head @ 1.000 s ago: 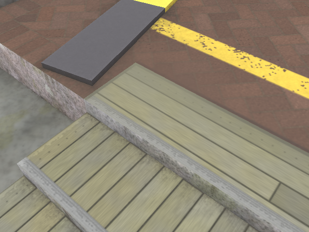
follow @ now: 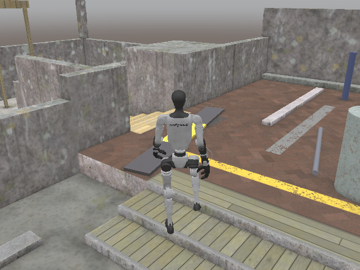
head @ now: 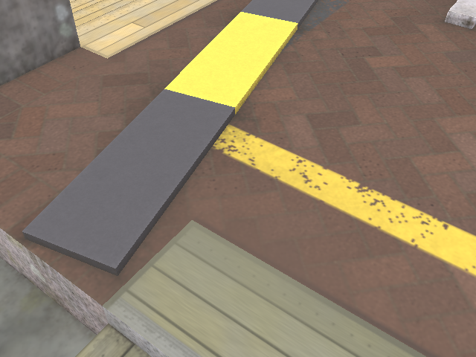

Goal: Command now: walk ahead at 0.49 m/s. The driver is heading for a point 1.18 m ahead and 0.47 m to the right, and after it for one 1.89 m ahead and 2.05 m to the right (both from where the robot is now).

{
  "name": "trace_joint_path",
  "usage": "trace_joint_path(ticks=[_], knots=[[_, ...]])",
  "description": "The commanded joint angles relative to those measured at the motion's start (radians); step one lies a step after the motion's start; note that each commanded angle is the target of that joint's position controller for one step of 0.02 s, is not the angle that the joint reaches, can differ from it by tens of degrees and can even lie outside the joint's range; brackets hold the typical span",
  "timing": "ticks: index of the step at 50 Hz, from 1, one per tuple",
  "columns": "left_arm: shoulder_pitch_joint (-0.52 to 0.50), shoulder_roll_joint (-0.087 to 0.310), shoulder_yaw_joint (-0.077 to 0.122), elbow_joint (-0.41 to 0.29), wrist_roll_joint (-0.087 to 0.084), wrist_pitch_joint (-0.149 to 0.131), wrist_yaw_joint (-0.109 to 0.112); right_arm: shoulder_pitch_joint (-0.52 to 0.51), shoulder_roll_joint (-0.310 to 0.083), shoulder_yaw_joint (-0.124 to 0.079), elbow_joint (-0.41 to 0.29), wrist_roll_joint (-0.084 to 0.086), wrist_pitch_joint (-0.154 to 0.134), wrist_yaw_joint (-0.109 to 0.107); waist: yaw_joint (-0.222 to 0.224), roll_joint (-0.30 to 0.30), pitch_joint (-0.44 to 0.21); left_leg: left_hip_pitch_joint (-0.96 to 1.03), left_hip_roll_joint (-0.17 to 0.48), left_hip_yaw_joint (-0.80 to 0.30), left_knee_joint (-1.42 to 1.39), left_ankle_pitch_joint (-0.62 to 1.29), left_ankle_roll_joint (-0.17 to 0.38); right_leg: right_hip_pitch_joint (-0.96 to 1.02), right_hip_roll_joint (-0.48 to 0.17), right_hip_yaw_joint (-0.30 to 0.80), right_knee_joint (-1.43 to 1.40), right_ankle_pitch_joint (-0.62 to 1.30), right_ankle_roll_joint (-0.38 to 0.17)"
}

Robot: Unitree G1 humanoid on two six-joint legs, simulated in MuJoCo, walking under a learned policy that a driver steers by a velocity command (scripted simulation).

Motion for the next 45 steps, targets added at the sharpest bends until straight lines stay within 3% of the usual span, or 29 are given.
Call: trace_joint_path(ticks=[1, 5, 6, 8, 9, 11, 12, 13, 14, 15, 17, 18, 21, 25, 27, 28, 29, 31, 32, 33, 34, 35, 36, 37, 38, 39, 41, 43, 45], knots=[[0.004, 0.057, 0.018, 0.001, -0.005, -0.002, -0.004, -0.033, -0.154, -0.026, -0.044, 0.0, -0.005, -0.019, 0.041, 0.075, 0.102, 0.019, 0.265, -0.213, -0.217, -0.035, 0.168, -0.029, -0.045, -0.026, -0.097, 0.036, 0.032], [-0.139, 0.034, 0.015, -0.03, -0.014, -0.005, -0.02, 0.088, -0.109, -0.026, 0.005, 0.012, 0.042, -0.028, -0.029, 0.058, 0.169, 0.276, 0.305, -0.219, -0.186, 0.009, 0.136, -0.152, -0.036, -0.063, -0.238, -0.183, 0.019], [-0.146, 0.009, 0.006, -0.038, -0.017, -0.006, -0.029, 0.087, -0.125, -0.029, 0.007, 0.016, 0.056, -0.032, -0.024, 0.085, 0.168, 0.301, 0.314, -0.212, -0.17, 0.028, 0.117, -0.105, -0.035, -0.065, -0.339, -0.224, 0.01], [-0.071, 0.018, 0.011, -0.031, -0.008, -0.013, -0.041, 0.013, -0.175, -0.04, -0.009, 0.033, 0.066, -0.035, 0.04, 0.163, 0.113, 0.251, 0.275, -0.147, -0.083, 0.317, 0.084, 0.202, 0.025, -0.1, -0.559, -0.352, -0.018], [0.034, 0.088, 0.043, 0.003, -0.004, -0.014, -0.043, -0.023, -0.198, -0.043, -0.02, 0.022, 0.063, -0.032, 0.087, 0.189, 0.042, 0.288, 0.24, -0.117, 0.042, 0.551, 0.077, 0.361, 0.059, -0.123, -0.68, -0.288, -0.031], [0.28, 0.149, 0.083, 0.107, -0.016, -0.019, -0.036, -0.073, -0.251, -0.059, -0.047, 0.037, 0.071, -0.024, 0.156, 0.189, -0.082, 0.212, 0.201, -0.048, 0.404, 0.692, 0.042, 0.732, 0.099, -0.148, -0.942, -0.08, -0.063], [0.381, 0.247, 0.104, 0.132, -0.009, -0.008, -0.017, -0.107, -0.196, -0.045, -0.097, 0.006, 0.051, -0.013, 0.159, -0.015, -0.138, -0.143, 0.163, -0.064, 0.698, 0.273, 0.01, 1.044, -0.083, 0.119, -0.849, 0.161, -0.095], [0.415, 0.313, 0.106, 0.131, 0.001, 0.0, -0.007, -0.022, -0.03, -0.006, -0.1, -0.019, 0.009, 0.012, 0.087, -0.262, -0.201, -0.587, -0.02, -0.137, 0.989, -0.315, -0.047, 1.354, -0.264, 0.468, -0.795, 0.439, -0.247], [0.495, 0.211, 0.094, 0.161, 0.011, 0.004, -0.009, -0.064, -0.083, -0.021, -0.096, 0.019, -0.02, 0.026, 0.151, -0.161, -0.205, -0.725, -0.011, -0.242, 1.16, -0.312, -0.059, 1.306, -0.301, 0.585, -0.919, 0.175, -0.343], [0.434, 0.135, 0.074, 0.154, 0.013, 0.007, -0.008, -0.166, -0.12, -0.032, -0.134, 0.058, -0.034, 0.039, 0.127, -0.099, -0.053, -0.825, 0.039, -0.221, 1.243, -0.236, -0.048, 1.195, -0.254, 0.472, -0.94, 0.019, -0.316], [0.351, 0.056, 0.045, 0.134, 0.018, 0.015, -0.016, -0.272, -0.093, -0.024, -0.172, 0.045, -0.026, 0.039, 0.09, 0.004, 0.105, -0.881, 0.08, -0.169, 1.342, -0.128, -0.047, 0.928, -0.19, 0.334, -0.983, -0.071, -0.277], [0.359, 0.03, 0.034, 0.146, 0.021, 0.017, -0.015, -0.266, -0.072, -0.019, -0.185, 0.038, -0.018, 0.042, 0.06, 0.004, 0.134, -0.89, 0.089, -0.162, 1.416, -0.124, -0.052, 0.846, -0.17, 0.306, -0.997, -0.084, -0.269], [0.369, 0.023, 0.02, 0.161, 0.013, 0.019, 0.009, -0.282, -0.014, 0.012, -0.255, 0.029, -0.004, 0.045, 0.014, -0.025, 0.197, -0.993, 0.119, -0.146, 1.447, -0.147, -0.07, 0.674, -0.113, 0.232, -1.035, -0.148, -0.239], [0.433, 0.06, 0.024, 0.171, 0.011, 0.012, 0.061, -0.419, -0.011, 0.042, -0.379, 0.006, -0.015, 0.024, 0.037, -0.033, 0.194, -1.096, 0.13, -0.116, 1.369, -0.097, -0.113, 0.67, -0.086, 0.237, -1.038, -0.043, -0.206], [0.458, 0.099, 0.038, 0.153, -0.022, 0.019, 0.075, -0.563, -0.042, 0.057, -0.466, -0.013, -0.027, 0.028, 0.067, 0.052, 0.168, -0.814, 0.124, -0.043, 0.929, 0.018, -0.102, 0.548, -0.054, 0.198, -1.151, -0.04, -0.201], [0.493, 0.115, 0.047, 0.152, -0.036, 0.021, 0.08, -0.655, -0.003, 0.065, -0.508, -0.009, -0.025, 0.021, 0.089, 0.012, 0.147, -0.571, 0.088, -0.011, 0.741, 0.005, -0.093, 0.487, -0.072, 0.221, -1.252, -0.01, -0.196], [0.519, 0.122, 0.044, 0.159, -0.028, 0.013, 0.075, -0.636, -0.033, 0.046, -0.501, 0.017, -0.021, 0.013, 0.072, -0.034, 0.115, -0.432, 0.022, 0.024, 0.681, 0.035, -0.083, 0.531, -0.076, 0.219, -1.243, 0.178, -0.189], [0.48, 0.182, 0.049, 0.166, -0.009, 0.002, 0.056, -0.326, -0.169, -0.024, -0.457, 0.051, -0.011, 0.0, -0.121, -0.257, -0.057, -0.245, -0.079, 0.009, 0.664, -0.118, -0.016, 0.825, -0.086, 0.15, -0.964, 0.95, -0.129], [0.391, 0.213, 0.059, 0.142, -0.006, 0.002, 0.05, -0.154, -0.243, -0.052, -0.433, 0.054, -0.003, 0.0, -0.232, -0.274, -0.141, -0.099, -0.035, -0.089, 0.55, -0.083, 0.035, 0.858, -0.064, 0.119, -0.731, 1.09, -0.08], [0.345, 0.16, 0.057, 0.087, -0.011, -0.01, 0.046, -0.014, -0.313, -0.074, -0.392, 0.012, -0.003, -0.001, -0.241, -0.107, -0.288, 0.202, 0.127, -0.396, 0.451, -0.19, 0.105, 0.64, -0.009, 0.147, -0.43, 0.859, -0.061], [0.416, -0.009, 0.026, 0.037, -0.01, -0.035, 0.029, 0.041, -0.379, -0.089, -0.355, -0.037, 0.001, 0.003, -0.146, 0.443, -0.456, 0.423, 0.399, -0.995, 0.099, -0.252, 0.241, 0.372, 0.209, 0.147, -0.011, -0.106, -0.019], [0.458, 0.035, 0.045, 0.075, 0.022, -0.048, -0.007, -0.045, -0.272, -0.063, -0.388, -0.034, 0.006, -0.019, -0.121, 0.398, -0.441, 0.363, 0.451, -1.229, -0.044, -0.232, 0.267, 0.282, 0.219, 0.271, 0.342, -0.325, -0.003], [0.374, 0.046, 0.058, 0.02, -0.002, -0.036, -0.017, -0.153, -0.187, -0.043, -0.369, 0.011, 0.012, -0.021, -0.06, 0.267, -0.215, 0.163, 0.457, -1.019, -0.028, -0.273, 0.219, 0.177, 0.167, 0.169, 0.492, -0.334, 0.001], [0.281, 0.024, 0.049, -0.028, -0.017, -0.019, -0.013, -0.17, -0.105, -0.025, -0.316, 0.025, 0.017, -0.013, -0.025, 0.14, -0.06, -0.01, 0.41, -0.799, 0.01, -0.367, 0.163, 0.129, 0.108, 0.076, 0.532, -0.316, -0.028], [0.237, 0.005, 0.043, -0.067, -0.018, -0.003, -0.011, -0.19, -0.053, -0.014, -0.266, 0.004, 0.014, -0.001, 0.023, 0.068, 0.048, -0.174, 0.372, -0.608, 0.03, -0.308, 0.119, 0.122, 0.056, 0.053, 0.54, -0.27, -0.054], [0.255, 0.009, 0.045, -0.077, -0.031, 0.016, -0.011, -0.213, -0.007, -0.003, -0.232, -0.021, 0.006, 0.011, 0.072, 0.074, 0.082, -0.257, 0.32, -0.45, 0.03, -0.253, 0.08, 0.161, 0.02, 0.06, 0.505, -0.262, -0.078], [0.293, -0.02, 0.029, -0.089, -0.045, 0.032, -0.013, -0.229, -0.015, -0.015, -0.194, -0.005, 0.0, 0.019, 0.105, 0.112, 0.118, -0.281, 0.27, -0.251, -0.039, -0.146, 0.053, 0.183, 0.004, 0.069, 0.365, -0.246, -0.084], [0.229, 0.02, 0.039, -0.109, -0.026, 0.045, 0.001, -0.231, -0.081, -0.038, -0.172, -0.001, -0.008, 0.015, 0.097, 0.078, 0.139, -0.255, 0.245, -0.125, -0.101, -0.037, 0.06, 0.181, -0.009, 0.056, 0.18, -0.217, -0.053], [0.186, 0.064, 0.049, -0.14, -0.01, 0.051, 0.006, -0.243, -0.154, -0.056, -0.169, -0.013, -0.02, 0.001, 0.095, 0.118, 0.118, -0.214, 0.29, -0.109, -0.169, 0.023, 0.109, 0.161, -0.032, 0.04, 0.096, -0.154, -0.005]])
